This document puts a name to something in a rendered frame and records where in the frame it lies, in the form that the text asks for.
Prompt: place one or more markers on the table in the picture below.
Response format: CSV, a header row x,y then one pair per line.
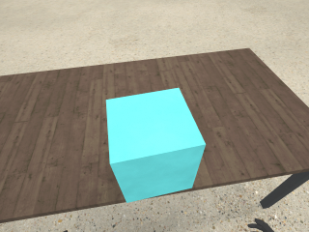
x,y
54,148

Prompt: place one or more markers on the robot right hand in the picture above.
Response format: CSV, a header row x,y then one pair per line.
x,y
261,225

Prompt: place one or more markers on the carton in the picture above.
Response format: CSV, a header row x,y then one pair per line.
x,y
155,146

